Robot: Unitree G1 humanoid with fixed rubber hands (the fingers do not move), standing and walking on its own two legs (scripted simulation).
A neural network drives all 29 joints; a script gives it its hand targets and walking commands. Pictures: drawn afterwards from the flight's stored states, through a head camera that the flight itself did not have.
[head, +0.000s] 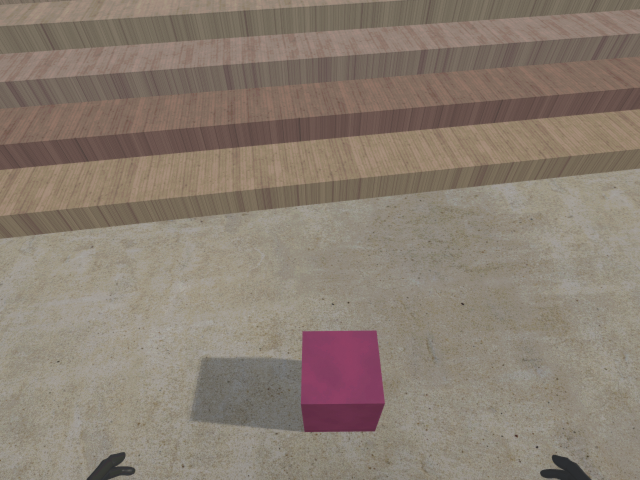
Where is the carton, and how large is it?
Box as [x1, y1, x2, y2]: [301, 331, 384, 431]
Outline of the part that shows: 303,331 301,408 304,430 374,430 384,404 376,331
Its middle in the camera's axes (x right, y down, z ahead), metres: +0.06 +0.42 +1.13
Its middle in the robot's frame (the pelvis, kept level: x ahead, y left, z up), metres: +0.47 -0.03 -0.66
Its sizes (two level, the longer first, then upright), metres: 0.210 0.200 0.250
